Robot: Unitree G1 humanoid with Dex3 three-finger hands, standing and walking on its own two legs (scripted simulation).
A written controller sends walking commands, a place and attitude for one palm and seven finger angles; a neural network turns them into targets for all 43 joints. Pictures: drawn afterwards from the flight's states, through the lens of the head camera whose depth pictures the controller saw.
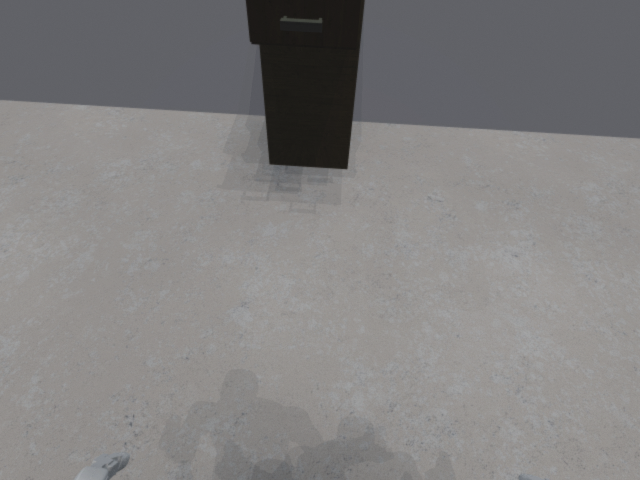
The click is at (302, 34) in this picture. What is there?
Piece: drawer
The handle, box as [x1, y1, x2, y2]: [280, 16, 321, 32]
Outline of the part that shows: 280,19 281,30 321,32 321,18 319,18 318,20 287,18 286,16 284,16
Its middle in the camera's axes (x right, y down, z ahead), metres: -0.06 -0.67 +1.20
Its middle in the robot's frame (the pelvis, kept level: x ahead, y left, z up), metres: +1.35 +0.13 +0.03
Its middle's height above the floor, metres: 0.80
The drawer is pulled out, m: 0.28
